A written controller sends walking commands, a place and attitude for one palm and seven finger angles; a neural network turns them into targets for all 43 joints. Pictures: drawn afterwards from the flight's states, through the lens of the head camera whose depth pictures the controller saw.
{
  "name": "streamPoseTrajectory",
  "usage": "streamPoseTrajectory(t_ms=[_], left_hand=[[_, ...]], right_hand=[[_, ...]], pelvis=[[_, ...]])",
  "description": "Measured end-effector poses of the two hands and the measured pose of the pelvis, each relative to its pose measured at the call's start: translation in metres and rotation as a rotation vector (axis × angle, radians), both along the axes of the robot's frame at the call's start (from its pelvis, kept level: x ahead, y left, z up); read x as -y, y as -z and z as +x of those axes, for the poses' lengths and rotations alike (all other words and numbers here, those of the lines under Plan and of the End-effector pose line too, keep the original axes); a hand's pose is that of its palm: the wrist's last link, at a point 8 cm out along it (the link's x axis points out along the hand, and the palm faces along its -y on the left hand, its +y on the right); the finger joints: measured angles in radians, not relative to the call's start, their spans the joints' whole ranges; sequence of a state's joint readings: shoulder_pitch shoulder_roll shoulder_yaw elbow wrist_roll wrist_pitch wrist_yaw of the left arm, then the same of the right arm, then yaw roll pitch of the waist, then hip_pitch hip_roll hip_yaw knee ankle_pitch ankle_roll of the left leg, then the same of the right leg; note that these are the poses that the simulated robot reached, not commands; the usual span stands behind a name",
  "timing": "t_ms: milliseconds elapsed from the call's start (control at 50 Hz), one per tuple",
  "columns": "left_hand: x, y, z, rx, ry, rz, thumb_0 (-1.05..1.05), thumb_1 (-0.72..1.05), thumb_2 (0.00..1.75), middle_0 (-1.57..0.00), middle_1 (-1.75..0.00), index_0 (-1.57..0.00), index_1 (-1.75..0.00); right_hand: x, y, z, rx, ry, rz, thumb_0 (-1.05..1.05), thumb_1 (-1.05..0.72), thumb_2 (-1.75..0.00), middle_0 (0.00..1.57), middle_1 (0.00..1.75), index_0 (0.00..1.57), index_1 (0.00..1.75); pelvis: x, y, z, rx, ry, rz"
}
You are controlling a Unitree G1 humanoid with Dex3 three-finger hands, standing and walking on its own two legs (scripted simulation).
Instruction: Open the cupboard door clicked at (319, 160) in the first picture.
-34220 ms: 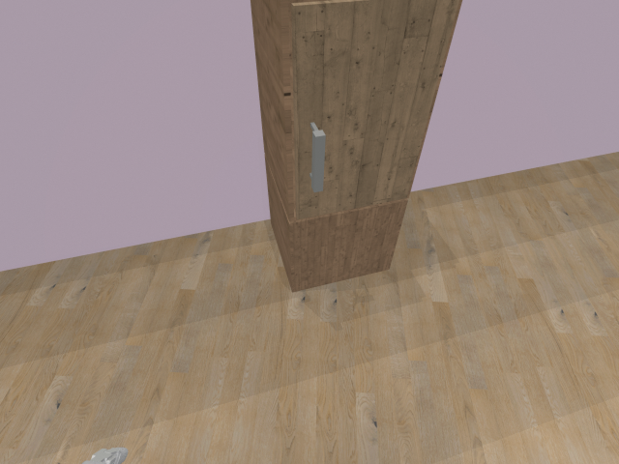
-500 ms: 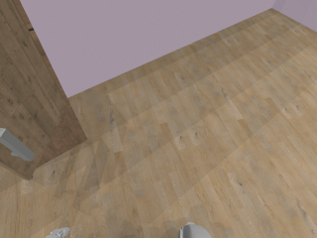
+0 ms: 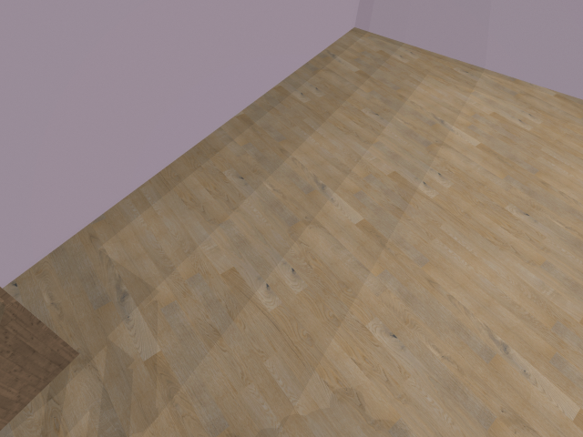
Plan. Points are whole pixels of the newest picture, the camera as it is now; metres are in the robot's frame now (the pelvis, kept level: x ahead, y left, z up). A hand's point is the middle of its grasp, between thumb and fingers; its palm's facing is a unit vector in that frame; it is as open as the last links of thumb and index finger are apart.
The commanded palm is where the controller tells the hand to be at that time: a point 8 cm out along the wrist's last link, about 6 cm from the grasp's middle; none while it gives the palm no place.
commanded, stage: walk to a spot facing it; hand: left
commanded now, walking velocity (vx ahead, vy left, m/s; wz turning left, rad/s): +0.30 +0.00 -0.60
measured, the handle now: out of the picture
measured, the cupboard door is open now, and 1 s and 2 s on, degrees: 45 45 45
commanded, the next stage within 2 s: turn to face it in 1.08 s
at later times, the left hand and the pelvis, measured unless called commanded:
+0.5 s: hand (269, 311) +0.36 +0.05 -0.17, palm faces -0.31 -0.93 -0.19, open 7.4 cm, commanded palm none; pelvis +0.19 -0.09 -0.01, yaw -18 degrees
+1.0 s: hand (286, 300) +0.39 +0.02 -0.17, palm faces -0.29 -0.95 -0.14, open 7.4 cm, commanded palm none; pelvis +0.44 -0.16 -0.01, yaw -25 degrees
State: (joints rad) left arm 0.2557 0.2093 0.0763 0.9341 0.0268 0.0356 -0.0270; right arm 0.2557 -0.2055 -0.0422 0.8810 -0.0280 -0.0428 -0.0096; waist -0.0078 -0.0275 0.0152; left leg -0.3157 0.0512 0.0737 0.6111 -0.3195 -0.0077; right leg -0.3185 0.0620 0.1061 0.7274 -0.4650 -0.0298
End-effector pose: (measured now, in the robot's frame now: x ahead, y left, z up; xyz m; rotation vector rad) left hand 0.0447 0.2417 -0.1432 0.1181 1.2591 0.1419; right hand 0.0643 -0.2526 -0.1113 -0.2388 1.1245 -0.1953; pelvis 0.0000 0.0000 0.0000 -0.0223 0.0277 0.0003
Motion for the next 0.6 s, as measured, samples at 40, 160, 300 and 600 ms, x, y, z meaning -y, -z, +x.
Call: streamPoseTrajectory(t_ms=[40, 160, 300, 600], left_hand=[[-0.004, -0.001, 0.017, -0.019, 0.035, -0.007, 0.01, 0.9, 0.9, -0.21, -0.3, -0.2, -0.3], [0.0, -0.013, 0.093, 0.024, 0.118, -0.017, 0.01, 0.91, 0.9, -0.2, -0.3, -0.2, -0.3], [0.051, -0.011, 0.205, 0.058, 0.283, -0.034, 0.01, 0.91, 0.9, -0.2, -0.3, -0.19, -0.3], [0.144, -0.016, 0.326, 0.056, 0.386, 0.049, 0.0, 0.93, 0.9, -0.2, -0.3, -0.2, -0.3]], right_hand=[[-0.006, -0.004, -0.008, -0.015, 0.035, -0.001, 0.0, -0.9, -0.9, 0.21, 0.3, 0.2, 0.3], [-0.022, -0.01, -0.047, -0.183, 0.148, 0.026, 0.0, -0.9, -0.9, 0.21, 0.3, 0.2, 0.3], [-0.036, -0.002, -0.087, -0.38, 0.326, 0.105, 0.0, -0.9, -0.9, 0.21, 0.3, 0.2, 0.3], [0.076, 0.02, 0.095, -0.155, 0.437, 0.126, 0.0, -0.91, -0.9, 0.2, 0.3, 0.2, 0.29]], pelvis=[[-0.003, -0.004, 0.012, 0.002, 0.033, -0.001], [0.0, -0.016, 0.053, -0.007, 0.108, -0.006], [0.02, -0.009, 0.105, -0.003, 0.206, 0.006], [0.107, -0.007, 0.224, 0.034, 0.35, 0.037]])
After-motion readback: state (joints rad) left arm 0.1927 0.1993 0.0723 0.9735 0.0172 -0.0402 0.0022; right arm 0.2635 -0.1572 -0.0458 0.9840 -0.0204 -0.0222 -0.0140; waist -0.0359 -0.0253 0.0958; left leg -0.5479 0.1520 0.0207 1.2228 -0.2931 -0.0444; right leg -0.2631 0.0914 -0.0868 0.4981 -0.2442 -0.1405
